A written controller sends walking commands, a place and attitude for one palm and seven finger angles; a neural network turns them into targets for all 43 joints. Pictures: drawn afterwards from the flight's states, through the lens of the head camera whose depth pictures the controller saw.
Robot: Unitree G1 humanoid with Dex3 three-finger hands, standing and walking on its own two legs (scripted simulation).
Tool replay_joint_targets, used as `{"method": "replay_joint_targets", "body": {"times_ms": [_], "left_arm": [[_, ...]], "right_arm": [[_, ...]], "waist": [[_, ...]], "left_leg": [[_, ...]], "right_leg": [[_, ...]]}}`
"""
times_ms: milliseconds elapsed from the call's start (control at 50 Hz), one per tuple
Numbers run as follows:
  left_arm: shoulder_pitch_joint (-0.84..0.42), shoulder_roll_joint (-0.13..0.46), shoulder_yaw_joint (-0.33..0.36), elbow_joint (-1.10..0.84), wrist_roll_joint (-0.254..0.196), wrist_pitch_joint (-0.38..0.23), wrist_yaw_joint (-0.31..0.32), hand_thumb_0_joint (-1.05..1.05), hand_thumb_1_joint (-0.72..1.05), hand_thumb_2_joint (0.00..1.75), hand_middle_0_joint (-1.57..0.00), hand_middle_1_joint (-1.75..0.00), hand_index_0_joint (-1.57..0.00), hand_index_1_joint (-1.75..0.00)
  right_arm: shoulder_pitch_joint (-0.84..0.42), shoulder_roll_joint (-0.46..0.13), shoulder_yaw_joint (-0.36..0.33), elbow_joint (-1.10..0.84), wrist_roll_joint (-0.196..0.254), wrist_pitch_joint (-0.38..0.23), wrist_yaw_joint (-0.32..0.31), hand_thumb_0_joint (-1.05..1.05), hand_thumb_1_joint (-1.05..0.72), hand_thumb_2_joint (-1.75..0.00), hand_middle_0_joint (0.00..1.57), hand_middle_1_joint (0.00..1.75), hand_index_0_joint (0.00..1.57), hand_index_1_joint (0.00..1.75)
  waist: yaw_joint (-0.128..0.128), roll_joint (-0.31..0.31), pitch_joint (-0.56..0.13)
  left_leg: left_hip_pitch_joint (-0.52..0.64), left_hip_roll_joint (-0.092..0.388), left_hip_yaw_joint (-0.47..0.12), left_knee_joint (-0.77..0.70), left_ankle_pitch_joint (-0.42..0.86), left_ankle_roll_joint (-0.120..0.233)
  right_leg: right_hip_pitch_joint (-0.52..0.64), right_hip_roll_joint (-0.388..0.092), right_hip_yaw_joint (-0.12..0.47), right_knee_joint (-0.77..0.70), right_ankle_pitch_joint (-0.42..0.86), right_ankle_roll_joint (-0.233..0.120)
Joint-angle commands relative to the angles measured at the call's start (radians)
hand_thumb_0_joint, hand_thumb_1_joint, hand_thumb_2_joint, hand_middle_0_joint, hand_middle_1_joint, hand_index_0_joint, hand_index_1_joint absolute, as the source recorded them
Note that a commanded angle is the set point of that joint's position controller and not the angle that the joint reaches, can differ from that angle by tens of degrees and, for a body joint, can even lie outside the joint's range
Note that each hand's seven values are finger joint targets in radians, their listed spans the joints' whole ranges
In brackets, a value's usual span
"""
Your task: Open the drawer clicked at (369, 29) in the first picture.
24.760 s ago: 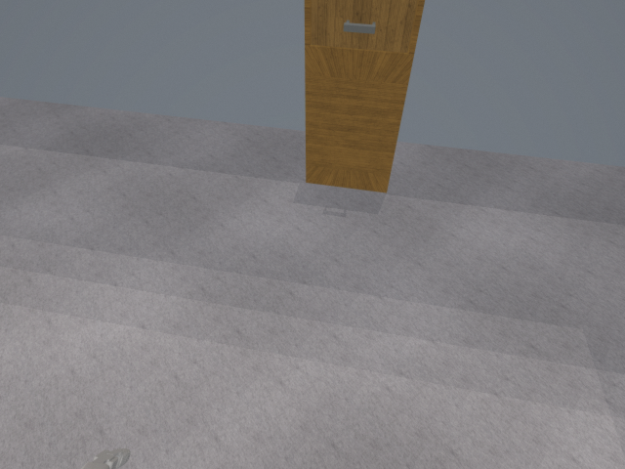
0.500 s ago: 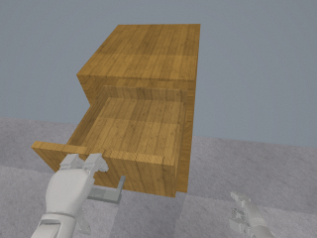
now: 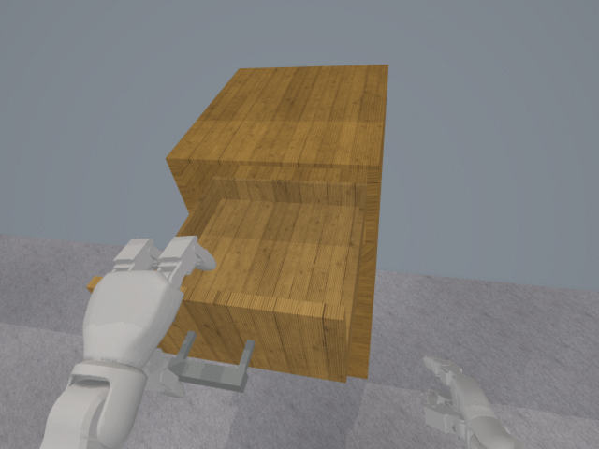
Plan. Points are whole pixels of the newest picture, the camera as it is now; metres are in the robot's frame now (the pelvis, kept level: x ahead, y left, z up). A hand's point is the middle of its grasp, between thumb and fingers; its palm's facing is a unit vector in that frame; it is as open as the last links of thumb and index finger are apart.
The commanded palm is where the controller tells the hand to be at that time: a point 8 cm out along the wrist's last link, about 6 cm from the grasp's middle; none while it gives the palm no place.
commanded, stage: lift the hand off the handle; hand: left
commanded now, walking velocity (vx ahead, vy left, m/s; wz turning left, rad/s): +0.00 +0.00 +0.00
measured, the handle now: (212, 359) +0.23 +0.18 +0.00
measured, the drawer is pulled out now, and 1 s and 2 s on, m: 0.30 0.30 0.30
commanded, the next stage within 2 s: draw the hand back to the body in 0.18 s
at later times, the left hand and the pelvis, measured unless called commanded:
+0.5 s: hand (152, 336) +0.19 +0.19 +0.14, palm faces +0.15 -0.13 -0.98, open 13.9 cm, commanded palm +0.15 +0.18 +0.20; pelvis -0.01 -0.02 +0.00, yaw +0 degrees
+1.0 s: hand (147, 334) +0.19 +0.19 +0.15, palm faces +0.22 -0.75 -0.63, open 13.7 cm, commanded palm +0.14 +0.23 +0.20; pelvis +0.01 -0.01 +0.00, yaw +1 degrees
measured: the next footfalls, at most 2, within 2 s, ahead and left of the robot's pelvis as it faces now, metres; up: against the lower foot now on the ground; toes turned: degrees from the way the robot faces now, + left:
none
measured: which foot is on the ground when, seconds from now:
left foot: down 0.00-1.00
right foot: down 0.00-1.00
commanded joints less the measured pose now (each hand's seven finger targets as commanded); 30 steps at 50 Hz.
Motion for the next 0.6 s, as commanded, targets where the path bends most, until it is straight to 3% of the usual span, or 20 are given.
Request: {"method": "replay_joint_targets", "body": {"times_ms": [0, 20, 40, 100, 120, 140, 160, 220, 240, 260, 300, 320, 340, 380, 420, 460, 500, 520, 540, 580], "left_arm": [[-0.144, 0.129, 0.105, -0.162, -0.019, 0.048, -0.025, 0.00, -0.50, 0.30, -0.30, -1.20, -0.30, -1.20], [-0.160, 0.164, 0.146, -0.175, -0.047, 0.062, -0.032, 0.00, -0.50, 0.30, -0.30, -1.20, -0.30, -1.20], [-0.182, 0.152, 0.122, -0.184, -0.030, 0.068, -0.048, 0.00, -0.50, 0.30, -0.30, -1.20, -0.30, -1.20], [-0.170, 0.135, 0.092, -0.199, -0.027, 0.064, -0.069, 0.00, -0.50, 0.30, -0.30, -1.20, -0.30, -1.20], [-0.169, 0.160, 0.124, -0.202, -0.047, 0.067, -0.072, 0.00, -0.50, 0.30, -0.30, -1.20, -0.30, -1.20], [-0.145, 0.128, 0.086, -0.214, -0.028, 0.065, -0.082, 0.00, -0.50, 0.30, -0.30, -1.20, -0.30, -1.20], [-0.142, 0.133, 0.087, -0.212, -0.035, 0.056, -0.083, 0.00, -0.50, 0.30, -0.30, -1.20, -0.30, -1.20], [-0.098, 0.223, 0.196, -0.230, -0.045, 0.044, -0.062, 0.00, -0.50, 0.30, -0.30, -1.20, -0.30, -1.20], [-0.094, 0.185, 0.158, -0.243, -0.018, 0.040, -0.062, 0.00, -0.50, 0.30, -0.30, -1.20, -0.30, -1.20], [-0.083, 0.182, 0.164, -0.229, -0.025, 0.027, -0.056, 0.00, -0.50, 0.30, -0.30, -1.20, -0.30, -1.20], [-0.050, 0.207, 0.203, -0.230, -0.024, 0.010, -0.040, 0.00, -0.50, 0.30, -0.30, -1.20, -0.30, -1.20], [-0.064, 0.238, 0.246, -0.251, -0.052, 0.013, -0.031, 0.00, -0.50, 0.30, -0.30, -1.20, -0.30, -1.20], [-0.090, 0.205, 0.206, -0.264, -0.033, 0.012, -0.036, 0.00, -0.50, 0.30, -0.30, -1.20, -0.30, -1.20], [-0.033, 0.191, 0.207, -0.211, -0.049, -0.002, -0.036, 0.00, -0.50, 0.30, -0.30, -1.20, -0.30, -1.20], [-0.064, 0.210, 0.229, -0.228, -0.075, -0.004, -0.039, 0.00, -0.50, 0.30, -0.30, -1.20, -0.30, -1.20], [-0.071, 0.213, 0.214, -0.185, -0.058, -0.010, -0.053, 0.00, -0.50, 0.30, -0.30, -1.20, -0.30, -1.20], [-0.063, 0.265, 0.261, -0.182, -0.057, -0.021, -0.056, 0.00, -0.50, 0.30, -0.30, -1.20, -0.30, -1.20], [-0.048, 0.295, 0.304, -0.186, -0.084, -0.023, -0.053, 0.00, -0.50, 0.30, -0.30, -1.20, -0.30, -1.20], [-0.032, 0.272, 0.284, -0.182, -0.067, -0.027, -0.060, 0.00, -0.50, 0.30, -0.30, -1.20, -0.30, -1.20], [0.009, 0.278, 0.305, -0.160, -0.087, -0.046, -0.063, 0.00, -0.50, 0.30, -0.30, -1.20, -0.30, -1.20]], "right_arm": [[-0.219, -0.073, -0.025, -0.186, 0.018, -0.033, 0.001, 0.00, -0.90, -0.90, 0.20, 0.30, 0.20, 0.30], [-0.255, -0.078, -0.022, -0.193, 0.027, -0.033, -0.002, 0.00, -0.90, -0.90, 0.20, 0.30, 0.20, 0.30], [-0.233, -0.070, -0.016, -0.195, 0.017, -0.029, -0.001, 0.00, -0.90, -0.90, 0.20, 0.30, 0.20, 0.30], [-0.227, -0.077, -0.016, -0.200, 0.020, -0.025, -0.001, 0.00, -0.90, -0.90, 0.20, 0.30, 0.20, 0.30], [-0.253, -0.083, -0.016, -0.203, 0.030, -0.027, 0.000, 0.00, -0.90, -0.90, 0.20, 0.30, 0.20, 0.30], [-0.228, -0.076, -0.011, -0.210, 0.019, -0.025, 0.005, 0.00, -0.90, -0.90, 0.20, 0.30, 0.20, 0.30], [-0.228, -0.080, -0.015, -0.208, 0.022, -0.022, 0.003, 0.00, -0.90, -0.90, 0.20, 0.30, 0.20, 0.30], [-0.245, -0.100, -0.009, -0.218, 0.026, -0.024, -0.005, 0.00, -0.90, -0.90, 0.20, 0.30, 0.20, 0.30], [-0.220, -0.085, -0.004, -0.222, 0.013, -0.024, 0.000, 0.00, -0.90, -0.90, 0.20, 0.30, 0.20, 0.30], [-0.218, -0.085, -0.009, -0.217, 0.016, -0.026, -0.002, 0.00, -0.90, -0.90, 0.20, 0.30, 0.20, 0.30], [-0.204, -0.095, -0.014, -0.216, 0.013, -0.030, -0.005, 0.00, -0.90, -0.90, 0.20, 0.30, 0.20, 0.30], [-0.230, -0.103, -0.015, -0.220, 0.023, -0.033, -0.008, 0.00, -0.90, -0.90, 0.20, 0.30, 0.20, 0.30], [-0.212, -0.090, -0.014, -0.218, 0.010, -0.033, -0.007, 0.00, -0.90, -0.90, 0.20, 0.30, 0.20, 0.30], [-0.198, -0.096, -0.026, -0.205, 0.011, -0.036, -0.012, 0.00, -0.90, -0.90, 0.20, 0.30, 0.20, 0.30], [-0.222, -0.098, -0.024, -0.207, 0.023, -0.048, -0.016, 0.00, -0.90, -0.90, 0.20, 0.30, 0.20, 0.30], [-0.199, -0.095, -0.026, -0.197, 0.012, -0.049, -0.023, 0.00, -0.90, -0.90, 0.20, 0.30, 0.20, 0.30], [-0.189, -0.106, -0.026, -0.202, 0.009, -0.053, -0.032, 0.00, -0.90, -0.90, 0.20, 0.30, 0.20, 0.30], [-0.215, -0.111, -0.023, -0.203, 0.019, -0.061, -0.039, 0.00, -0.90, -0.90, 0.20, 0.30, 0.20, 0.30], [-0.191, -0.102, -0.021, -0.204, 0.007, -0.061, -0.038, 0.00, -0.90, -0.90, 0.20, 0.30, 0.20, 0.30], [-0.176, -0.109, -0.030, -0.197, 0.008, -0.062, -0.044, 0.00, -0.90, -0.90, 0.20, 0.30, 0.20, 0.30]], "waist": [[-0.007, -0.103, -0.081], [-0.010, -0.093, -0.089], [-0.001, -0.100, -0.107], [-0.011, -0.081, -0.095], [-0.018, -0.075, -0.094], [-0.005, -0.067, -0.103], [-0.017, -0.091, -0.083], [-0.008, -0.087, -0.093], [0.002, -0.095, -0.109], [-0.008, -0.116, -0.079], [-0.002, -0.105, -0.081], [-0.010, -0.083, -0.091], [-0.004, -0.076, -0.106], [-0.014, -0.084, -0.064], [-0.025, -0.071, -0.053], [-0.025, -0.105, -0.038], [-0.017, -0.122, -0.057], [-0.020, -0.108, -0.052], [-0.009, -0.107, -0.076], [-0.014, -0.125, -0.051]], "left_leg": [[0.084, 0.039, -0.053, -0.107, 0.287, -0.010], [0.078, 0.044, -0.056, -0.108, 0.263, -0.008], [0.079, 0.039, -0.048, -0.114, 0.267, -0.006], [0.102, 0.041, -0.046, -0.115, 0.290, -0.007], [0.092, 0.048, -0.052, -0.115, 0.266, -0.009], [0.091, 0.045, -0.046, -0.112, 0.281, -0.007], [0.095, 0.046, -0.047, -0.115, 0.278, -0.009], [0.071, 0.051, -0.046, -0.106, 0.249, -0.015], [0.073, 0.044, -0.043, -0.097, 0.265, -0.013], [0.074, 0.044, -0.045, -0.096, 0.264, -0.015], [0.078, 0.040, -0.043, -0.085, 0.255, -0.017], [0.079, 0.042, -0.045, -0.086, 0.224, -0.016], [0.081, 0.034, -0.045, -0.082, 0.233, -0.011], [0.089, 0.029, -0.044, -0.080, 0.227, -0.011], [0.096, 0.031, -0.047, -0.082, 0.200, -0.009], [0.090, 0.024, -0.047, -0.085, 0.203, -0.005], [0.085, 0.021, -0.045, -0.084, 0.199, -0.005], [0.081, 0.023, -0.048, -0.082, 0.180, -0.006], [0.081, 0.019, -0.044, -0.080, 0.198, -0.003], [0.078, 0.017, -0.044, -0.080, 0.201, -0.005]], "right_leg": [[0.040, -0.033, 0.029, -0.113, 0.232, 0.010], [0.066, -0.033, 0.034, -0.113, 0.238, 0.009], [0.068, -0.037, 0.028, -0.117, 0.216, 0.012], [0.062, -0.034, 0.039, -0.133, 0.229, 0.011], [0.073, -0.030, 0.044, -0.131, 0.220, 0.008], [0.071, -0.033, 0.037, -0.130, 0.211, 0.007], [0.062, -0.031, 0.052, -0.142, 0.212, 0.007], [0.089, -0.030, 0.077, -0.144, 0.225, 0.006], [0.082, -0.037, 0.071, -0.140, 0.219, 0.006], [0.062, -0.036, 0.083, -0.147, 0.219, 0.004], [0.047, -0.036, 0.099, -0.156, 0.209, 0.005], [0.057, -0.037, 0.101, -0.162, 0.197, 0.003], [0.054, -0.043, 0.098, -0.163, 0.190, 0.003], [0.021, -0.039, 0.103, -0.180, 0.173, 0.005], [0.011, -0.045, 0.104, -0.191, 0.161, 0.005], [0.005, -0.050, 0.107, -0.198, 0.149, 0.010], [0.024, -0.058, 0.113, -0.200, 0.164, 0.017], [0.033, -0.058, 0.121, -0.203, 0.168, 0.014], [0.048, -0.062, 0.104, -0.193, 0.183, 0.017], [0.035, -0.058, 0.107, -0.198, 0.195, 0.020]]}}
